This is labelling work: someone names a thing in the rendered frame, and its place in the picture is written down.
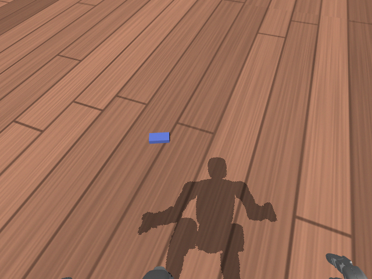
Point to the right robot hand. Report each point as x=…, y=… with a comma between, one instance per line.
x=345, y=266

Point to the small box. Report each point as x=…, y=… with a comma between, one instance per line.
x=156, y=138

